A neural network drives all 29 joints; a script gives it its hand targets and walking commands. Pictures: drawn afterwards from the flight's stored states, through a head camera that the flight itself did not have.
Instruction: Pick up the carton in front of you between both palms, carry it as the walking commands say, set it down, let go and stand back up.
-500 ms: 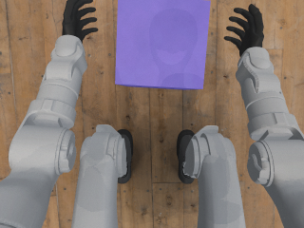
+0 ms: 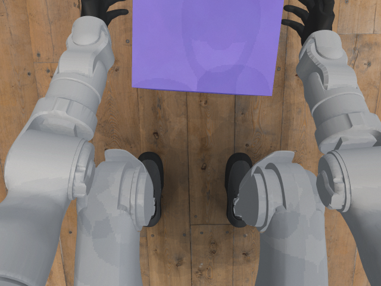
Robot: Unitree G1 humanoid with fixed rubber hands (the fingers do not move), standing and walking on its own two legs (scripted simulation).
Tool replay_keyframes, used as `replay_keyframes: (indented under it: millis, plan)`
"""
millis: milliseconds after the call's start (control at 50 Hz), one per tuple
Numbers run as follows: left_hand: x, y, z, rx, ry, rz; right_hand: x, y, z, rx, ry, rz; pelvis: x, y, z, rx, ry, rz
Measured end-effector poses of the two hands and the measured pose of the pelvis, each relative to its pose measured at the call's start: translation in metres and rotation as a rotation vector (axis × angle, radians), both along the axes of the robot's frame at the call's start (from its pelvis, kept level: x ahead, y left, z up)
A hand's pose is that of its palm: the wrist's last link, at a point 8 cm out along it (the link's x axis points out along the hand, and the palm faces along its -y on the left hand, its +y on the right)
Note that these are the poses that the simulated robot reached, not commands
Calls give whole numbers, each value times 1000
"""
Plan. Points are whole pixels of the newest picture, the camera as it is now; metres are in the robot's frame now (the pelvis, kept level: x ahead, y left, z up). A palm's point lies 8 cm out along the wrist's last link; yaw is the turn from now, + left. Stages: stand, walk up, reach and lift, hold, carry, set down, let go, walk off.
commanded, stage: reach and lift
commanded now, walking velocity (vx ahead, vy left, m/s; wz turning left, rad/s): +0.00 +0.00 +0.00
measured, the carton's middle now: (202, 39) +0.52 +0.00 -0.24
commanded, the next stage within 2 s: none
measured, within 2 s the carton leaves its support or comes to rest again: leaves its support in 0.60 s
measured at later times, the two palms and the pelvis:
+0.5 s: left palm (113, 15) +0.53 +0.14 -0.17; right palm (298, 25) +0.52 -0.16 -0.17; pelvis -0.01 +0.00 +0.00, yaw +0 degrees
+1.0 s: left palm (41, 0) +0.49 +0.15 +0.01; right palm out of the picture +0.49 -0.15 +0.01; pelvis +0.00 +0.00 +0.08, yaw +1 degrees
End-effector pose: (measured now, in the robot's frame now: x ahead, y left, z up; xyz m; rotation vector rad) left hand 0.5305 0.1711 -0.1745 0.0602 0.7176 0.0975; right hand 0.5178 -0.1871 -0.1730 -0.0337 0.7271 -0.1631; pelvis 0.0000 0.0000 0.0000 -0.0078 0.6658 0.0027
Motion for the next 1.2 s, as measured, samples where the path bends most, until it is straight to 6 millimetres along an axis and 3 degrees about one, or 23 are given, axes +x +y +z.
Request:
replay_keyframes:
  millis: [160,260,400,600,660,740,920,1200]
  plan:
    - [-4,-8,3,-2,18,-10,-5,8,2,1,14,12,-2,0,7,0,21,0]
    - [-3,-26,0,-23,10,-27,1,24,2,16,4,45,-4,0,8,1,16,-3]
    - [-1,-27,0,-11,11,-14,2,30,2,8,6,-1,-7,1,8,0,7,-2]
    - [-1,-28,5,-9,29,-13,6,29,10,5,23,2,-8,2,-6,-2,-33,5]
    - [-1,-28,24,-13,8,-14,3,29,26,10,2,-4,-7,0,-5,-1,-39,12]
    - [-10,-24,66,-32,-31,23,-3,33,65,33,-39,-2,-4,-2,5,6,-33,20]
    - [-37,-16,160,-59,-34,75,-22,41,160,58,-42,-7,-3,-6,54,3,35,23]
    - [-47,-32,239,-68,-42,38,-41,26,238,58,-52,-31,4,-2,122,2,64,0]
